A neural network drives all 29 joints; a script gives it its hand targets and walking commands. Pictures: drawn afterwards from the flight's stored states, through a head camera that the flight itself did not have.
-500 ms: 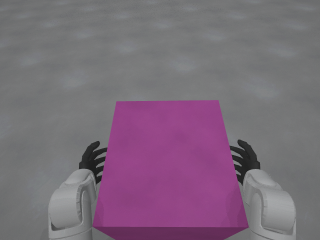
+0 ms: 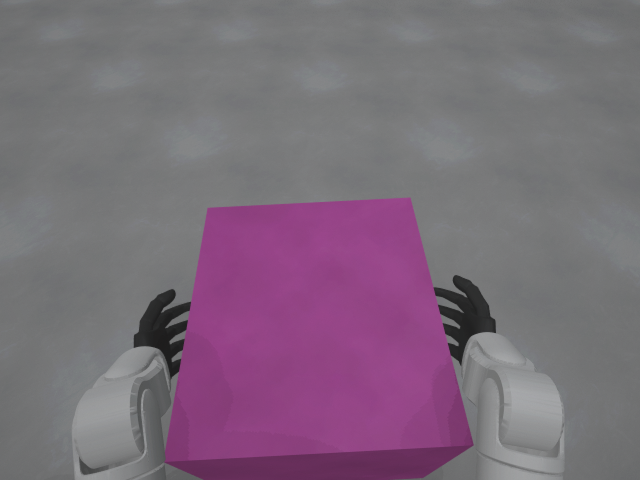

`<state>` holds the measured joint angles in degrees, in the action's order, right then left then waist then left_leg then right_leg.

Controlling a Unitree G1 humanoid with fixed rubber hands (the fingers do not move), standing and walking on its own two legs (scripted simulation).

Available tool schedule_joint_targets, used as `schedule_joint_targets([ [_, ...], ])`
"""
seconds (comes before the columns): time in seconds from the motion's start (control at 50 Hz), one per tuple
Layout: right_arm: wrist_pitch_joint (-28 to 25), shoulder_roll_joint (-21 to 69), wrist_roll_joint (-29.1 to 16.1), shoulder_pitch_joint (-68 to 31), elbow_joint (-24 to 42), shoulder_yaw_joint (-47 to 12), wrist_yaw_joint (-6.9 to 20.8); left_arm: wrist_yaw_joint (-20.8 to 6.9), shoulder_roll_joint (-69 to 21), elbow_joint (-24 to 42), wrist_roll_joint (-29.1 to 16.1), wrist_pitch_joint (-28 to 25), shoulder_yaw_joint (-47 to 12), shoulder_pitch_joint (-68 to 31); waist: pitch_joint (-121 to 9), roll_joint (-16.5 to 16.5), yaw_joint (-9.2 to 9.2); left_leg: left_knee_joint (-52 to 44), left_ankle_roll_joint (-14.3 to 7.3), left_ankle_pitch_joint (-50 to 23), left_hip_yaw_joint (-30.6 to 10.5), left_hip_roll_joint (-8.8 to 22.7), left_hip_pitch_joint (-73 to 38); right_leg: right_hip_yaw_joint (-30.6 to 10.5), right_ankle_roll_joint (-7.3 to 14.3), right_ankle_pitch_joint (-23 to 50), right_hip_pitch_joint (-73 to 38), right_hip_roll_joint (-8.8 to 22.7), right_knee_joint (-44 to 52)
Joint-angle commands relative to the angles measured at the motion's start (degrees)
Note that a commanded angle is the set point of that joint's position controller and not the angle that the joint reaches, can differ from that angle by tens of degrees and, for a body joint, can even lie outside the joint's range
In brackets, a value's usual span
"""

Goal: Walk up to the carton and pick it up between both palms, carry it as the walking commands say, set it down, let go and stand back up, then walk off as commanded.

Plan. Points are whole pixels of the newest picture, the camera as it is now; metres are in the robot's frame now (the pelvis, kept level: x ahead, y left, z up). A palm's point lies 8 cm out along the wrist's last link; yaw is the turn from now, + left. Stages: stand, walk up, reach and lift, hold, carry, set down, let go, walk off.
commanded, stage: carry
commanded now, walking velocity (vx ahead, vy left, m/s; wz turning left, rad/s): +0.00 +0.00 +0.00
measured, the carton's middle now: (316, 344) +0.29 +0.01 -0.01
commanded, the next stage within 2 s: none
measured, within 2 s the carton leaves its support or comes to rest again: neither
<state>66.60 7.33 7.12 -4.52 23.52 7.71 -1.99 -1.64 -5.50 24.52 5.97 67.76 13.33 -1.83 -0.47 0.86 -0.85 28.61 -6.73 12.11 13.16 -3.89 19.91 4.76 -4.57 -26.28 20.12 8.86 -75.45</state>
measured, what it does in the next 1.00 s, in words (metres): walks ahead: right foot, then left foot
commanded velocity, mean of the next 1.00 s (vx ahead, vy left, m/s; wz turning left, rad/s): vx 0.00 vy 0.00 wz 0.00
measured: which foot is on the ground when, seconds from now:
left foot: down 0.00-0.32, up 0.34-0.56, down 0.58-1.00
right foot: up 0.00-0.28, down 0.30-1.00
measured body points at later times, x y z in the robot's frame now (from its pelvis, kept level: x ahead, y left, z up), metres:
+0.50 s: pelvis +0.26 -0.06 +0.02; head +0.28 -0.09 +0.47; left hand +0.48 +0.16 +0.09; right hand +0.55 -0.19 +0.07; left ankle +0.20 +0.08 -0.71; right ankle +0.34 -0.12 -0.73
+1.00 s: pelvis +0.33 -0.02 +0.01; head +0.33 -0.02 +0.46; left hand +0.55 +0.21 +0.08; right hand +0.62 -0.14 +0.08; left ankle +0.26 +0.08 -0.72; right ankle +0.34 -0.12 -0.73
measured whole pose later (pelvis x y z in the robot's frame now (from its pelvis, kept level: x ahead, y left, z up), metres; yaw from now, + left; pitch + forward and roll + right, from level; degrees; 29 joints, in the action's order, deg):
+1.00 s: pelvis +0.33 -0.02 +0.01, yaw +11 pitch +4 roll +0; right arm 67.5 7.2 7.2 -4.1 23.8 9.7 -1.5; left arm -0.1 -5.2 22.2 4.7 70.5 12.8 -5.5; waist -4.9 -0.2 0.0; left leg 29.8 0.8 18.1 10.4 3.8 13.7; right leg 12.2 0.6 -16.4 17.1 5.1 -30.4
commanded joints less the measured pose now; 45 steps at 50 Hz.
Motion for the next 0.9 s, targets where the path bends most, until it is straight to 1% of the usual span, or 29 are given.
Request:
schedule_joint_targets([
  [0.0,-0.2,45.3,-23.5,-22.5,5.2,-43.6,12.6,-10.6,-46.6,7.1,-21.7,-1.3,-49.2,-28.3,-15.0,-2.6,0.85,-9.6,-4.6,-36.1,-19.3,16.4,-24.1,-4.3,-0.6,2.9,17.2,2.4,9.1],
  [0.04,-1.0,45.4,-24.9,-23.7,8.2,-43.5,13.3,-9.7,-46.9,9.9,-21.6,-2.6,-48.5,-24.9,-16.3,-6.0,0.74,-9.0,-3.3,-43.2,-12.5,14.0,-20.5,-0.2,-1.0,4.7,12.1,0.6,15.3],
  [0.06,-1.5,44.9,-24.2,-21.1,7.7,-42.9,13.5,-9.2,-45.6,12.6,-21.6,-3.1,-47.8,-25.4,-16.3,-8.4,0.85,-8.6,-2.7,-47.3,-11.5,12.9,-20.2,1.2,-0.7,6.8,11.3,-0.7,18.5],
  [0.08,-1.7,44.5,-24.2,-19.1,7.3,-42.9,13.3,-9.0,-45.2,12.3,-21.5,-3.1,-47.9,-24.3,-16.4,-8.0,0.84,-8.0,-1.6,-49.1,-9.6,12.1,-20.9,2.7,-0.7,9.7,9.9,-1.8,23.3],
  [0.14,-1.9,42.5,-23.1,-16.9,9.0,-42.1,13.1,-8.4,-42.1,16.0,-21.6,-3.0,-48.7,-24.6,-16.6,-12.4,0.01,-5.9,1.4,-49.8,-7.2,10.0,-22.9,5.3,0.0,18.2,7.0,-5.1,34.8],
  [0.16,-1.8,41.2,-22.2,-15.0,9.4,-41.6,12.8,-8.4,-40.6,16.9,-22.0,-2.7,-49.2,-24.2,-16.3,-11.8,-0.43,-5.3,1.7,-47.6,-7.0,10.6,-24.0,5.9,0.2,20.7,6.4,-5.6,37.3],
  [0.18,-1.6,40.4,-21.5,-14.9,9.2,-40.7,12.6,-8.4,-40.0,16.8,-22.1,-2.4,-49.2,-24.2,-16.2,-13.3,-0.93,-3.5,1.9,-46.7,-6.8,10.6,-24.9,6.2,0.3,21.9,5.8,-6.3,39.7],
  [0.2,-1.4,39.4,-20.5,-14.5,8.8,-40.5,12.2,-8.3,-37.5,16.4,-21.5,-1.8,-48.4,-24.9,-15.6,-11.9,-1.17,-0.7,2.2,-49.0,-7.4,10.8,-26.3,6.7,0.7,22.7,5.5,-7.2,43.1],
  [0.22,-1.1,39.0,-19.9,-14.3,8.2,-40.4,11.7,-8.3,-37.0,14.4,-21.8,-1.3,-47.8,-24.4,-15.6,-10.6,-0.81,3.6,3.8,-48.9,-5.7,10.2,-27.9,7.9,1.0,26.4,3.5,-7.9,50.0],
  [0.24,-0.9,37.8,-19.2,-14.2,8.3,-40.1,11.4,-8.6,-35.2,13.8,-21.5,-1.0,-47.2,-23.7,-17.1,-7.7,0.09,10.1,6.9,-44.5,-3.1,9.3,-26.7,7.7,0.9,38.3,-3.7,-6.6,60.2],
  [0.26,-0.5,37.4,-18.7,-15.5,7.7,-39.7,11.1,-9.2,-36.0,11.5,-21.9,-0.5,-47.3,-23.5,-19.6,-4.6,0.89,18.3,9.4,-29.6,-3.8,7.9,-19.6,3.0,1.4,51.7,-15.1,-0.7,60.7],
  [0.28,0.1,36.5,-18.3,-16.9,7.7,-40.4,11.3,-9.3,-35.7,10.4,-21.5,-0.2,-46.7,-23.3,-23.4,3.8,0.88,26.2,10.4,-7.2,-5.2,7.0,-9.3,-5.1,4.8,75.6,-27.1,9.6,52.4],
  [0.3,0.9,38.3,-19.2,-18.1,6.0,-41.1,11.9,-9.2,-37.9,6.5,-21.0,0.2,-46.9,-23.3,-23.7,10.9,-0.08,29.3,10.6,20.1,-8.7,3.5,-4.9,-12.0,10.1,89.7,-29.0,15.0,48.6],
  [0.32,1.6,39.6,-20.0,-16.9,5.5,-40.9,12.4,-8.8,-38.5,6.4,-20.8,0.4,-48.0,-24.1,-23.3,10.3,-0.84,23.1,9.2,19.9,-13.9,6.9,-4.6,-11.6,13.0,76.2,-24.7,14.2,51.1],
  [0.34,1.8,40.2,-20.0,-17.2,3.0,-41.3,12.8,-9.2,-38.2,4.9,-20.9,0.4,-46.6,-24.2,-20.8,7.8,-0.94,17.3,8.7,21.0,-13.0,7.5,-6.3,-9.8,10.4,55.9,-18.5,11.6,55.8],
  [0.38,1.7,42.4,-22.3,-25.2,4.8,-42.0,13.0,-9.8,-39.9,6.0,-21.9,0.6,-44.9,-28.9,-16.3,11.3,-0.88,3.7,7.5,20.8,-10.8,6.3,-7.5,-8.0,6.9,26.6,-12.7,7.2,63.1],
  [0.4,1.8,44.4,-22.1,-24.9,2.8,-41.9,13.2,-10.3,-40.1,4.8,-21.9,0.9,-43.6,-28.5,-15.9,11.3,-0.61,0.9,7.3,18.1,-8.9,4.9,-8.8,-6.4,5.2,15.5,-12.5,5.3,65.5],
  [0.42,1.5,45.3,-22.7,-23.7,3.0,-41.9,13.1,-10.8,-41.1,5.9,-23.3,0.8,-44.6,-28.6,-16.4,10.0,-0.16,-1.9,7.5,14.6,-7.4,4.4,-8.9,-4.5,4.0,11.6,-15.3,4.2,65.4],
  [0.46,1.1,46.0,-21.9,-23.7,3.0,-42.5,13.0,-11.1,-41.0,5.8,-23.1,0.4,-44.9,-28.0,-17.8,8.7,0.28,-5.6,8.2,7.8,-7.4,5.8,-8.9,-4.7,2.8,19.3,-20.3,4.8,63.2],
  [0.48,1.1,46.2,-22.2,-24.3,3.1,-42.5,13.0,-10.9,-40.7,6.7,-23.1,0.2,-45.1,-28.2,-19.3,5.4,0.41,-6.5,8.5,4.0,-7.5,6.6,-8.5,-3.1,3.2,24.1,-22.2,4.3,60.3],
  [0.52,1.2,45.5,-21.8,-23.6,3.1,-42.6,13.0,-10.4,-40.1,7.8,-22.9,0.0,-45.0,-29.7,-19.5,4.0,0.46,-7.3,8.6,-0.2,-8.7,8.7,-9.2,-2.7,4.9,28.5,-20.3,4.8,57.1],
  [0.58,2.0,44.6,-21.5,-26.4,2.9,-42.4,13.1,-10.0,-40.1,4.5,-20.6,0.5,-43.3,-30.4,-16.2,1.5,0.41,-7.5,8.2,-4.8,-10.0,11.6,-10.6,-1.4,5.3,22.3,-12.0,4.2,55.2],
  [0.62,2.5,45.0,-21.4,-27.9,0.8,-42.9,13.3,-9.9,-40.3,1.7,-20.1,1.2,-42.5,-33.7,-12.9,0.6,0.59,-6.7,7.9,-6.6,-10.8,12.9,-7.3,0.7,4.6,22.5,-11.0,2.0,55.0],
  [0.68,3.1,44.8,-21.6,-25.5,-0.9,-42.2,13.5,-9.6,-40.7,-0.1,-20.7,1.6,-43.1,-32.5,-16.9,-0.4,0.85,-3.4,8.1,-18.0,-9.0,13.3,-9.8,0.4,4.6,39.8,-14.1,3.1,49.6],
  [0.72,3.3,45.6,-21.8,-25.2,-0.5,-41.5,13.4,-9.8,-42.0,0.8,-22.5,1.9,-44.6,-34.1,-19.9,-1.5,1.09,-0.9,8.6,-25.5,-7.6,13.3,-10.7,1.0,4.5,46.2,-15.7,3.0,47.1],
  [0.8,3.5,46.0,-22.2,-24.6,1.9,-41.0,13.0,-9.8,-43.7,3.5,-24.5,2.3,-45.7,-34.0,-23.1,-1.2,0.93,1.5,8.0,-30.9,-6.4,13.2,-13.8,2.2,3.9,47.5,-14.0,2.2,44.8],
  [0.84,3.2,45.9,-22.0,-24.0,2.2,-40.9,12.7,-9.8,-44.2,5.1,-25.2,2.2,-46.0,-34.4,-23.0,-0.8,0.82,2.2,7.9,-32.9,-5.7,13.7,-13.6,3.4,3.5,45.7,-14.3,1.6,44.3],
  [0.86,3.1,46.2,-21.9,-24.0,2.3,-40.8,12.9,-9.8,-44.7,5.0,-24.9,2.3,-46.3,-34.9,-23.0,-2.7,0.71,2.4,7.6,-34.3,-5.6,13.6,-13.3,3.4,3.4,43.9,-14.2,1.3,43.9],
  [0.88,3.0,45.3,-21.6,-23.6,2.9,-40.5,12.8,-9.6,-44.0,5.1,-24.3,2.1,-45.7,-32.9,-23.2,-2.2,0.56,2.1,7.3,-34.1,-5.2,13.9,-13.5,4.0,3.1,40.4,-13.8,1.3,44.3],
])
